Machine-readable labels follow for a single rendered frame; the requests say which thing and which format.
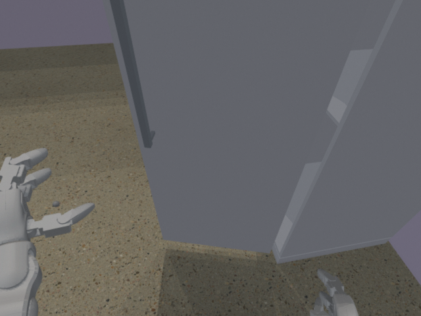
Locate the right robot hand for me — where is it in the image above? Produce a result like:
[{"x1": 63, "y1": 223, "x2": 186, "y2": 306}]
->
[{"x1": 310, "y1": 269, "x2": 359, "y2": 316}]

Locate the left robot hand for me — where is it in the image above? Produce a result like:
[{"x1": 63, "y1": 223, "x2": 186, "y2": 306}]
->
[{"x1": 0, "y1": 148, "x2": 95, "y2": 245}]

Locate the handle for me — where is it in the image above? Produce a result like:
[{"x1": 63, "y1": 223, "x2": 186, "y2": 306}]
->
[{"x1": 110, "y1": 0, "x2": 155, "y2": 148}]

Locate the left robot forearm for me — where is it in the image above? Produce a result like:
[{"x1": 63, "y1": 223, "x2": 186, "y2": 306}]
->
[{"x1": 0, "y1": 240, "x2": 42, "y2": 316}]

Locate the fridge door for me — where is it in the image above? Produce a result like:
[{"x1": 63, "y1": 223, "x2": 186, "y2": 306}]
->
[{"x1": 103, "y1": 0, "x2": 370, "y2": 253}]

